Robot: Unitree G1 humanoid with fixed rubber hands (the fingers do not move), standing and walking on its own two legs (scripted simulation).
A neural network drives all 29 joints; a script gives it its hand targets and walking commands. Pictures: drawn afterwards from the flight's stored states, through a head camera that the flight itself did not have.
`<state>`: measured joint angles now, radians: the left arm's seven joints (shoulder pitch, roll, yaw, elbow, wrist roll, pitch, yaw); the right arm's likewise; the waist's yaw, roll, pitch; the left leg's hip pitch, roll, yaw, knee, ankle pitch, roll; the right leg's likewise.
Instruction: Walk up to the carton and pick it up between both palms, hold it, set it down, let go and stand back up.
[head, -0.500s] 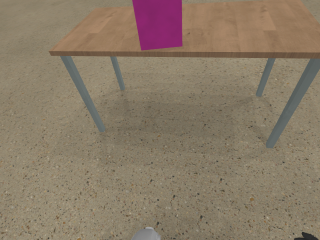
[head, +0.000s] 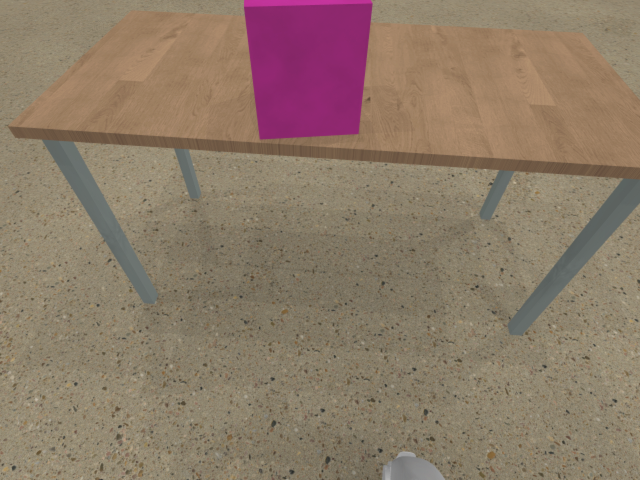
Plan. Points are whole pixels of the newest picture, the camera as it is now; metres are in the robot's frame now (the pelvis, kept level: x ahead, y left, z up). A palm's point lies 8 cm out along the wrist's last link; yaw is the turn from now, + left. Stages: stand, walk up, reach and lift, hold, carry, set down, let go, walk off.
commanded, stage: walk up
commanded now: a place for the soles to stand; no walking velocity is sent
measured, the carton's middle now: (304, 55) +0.87 +0.04 +0.11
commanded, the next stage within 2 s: none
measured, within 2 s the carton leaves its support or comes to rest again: neither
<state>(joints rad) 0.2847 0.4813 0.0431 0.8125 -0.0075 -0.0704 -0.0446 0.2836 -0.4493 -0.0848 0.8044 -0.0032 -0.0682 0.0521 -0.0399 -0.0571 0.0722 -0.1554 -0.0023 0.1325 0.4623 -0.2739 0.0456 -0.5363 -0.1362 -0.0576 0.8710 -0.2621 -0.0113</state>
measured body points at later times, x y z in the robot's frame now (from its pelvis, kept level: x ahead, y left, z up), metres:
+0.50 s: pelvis +0.19 +0.03 -0.01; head +0.21 +0.03 +0.44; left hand +0.21 +0.39 -0.09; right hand +0.32 -0.30 -0.09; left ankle +0.28 +0.17 -0.72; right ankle +0.17 -0.13 -0.74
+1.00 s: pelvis +0.35 +0.06 -0.02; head +0.37 +0.04 +0.43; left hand +0.51 +0.38 -0.09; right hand +0.36 -0.28 -0.13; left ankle +0.30 +0.18 -0.74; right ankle +0.43 -0.06 -0.74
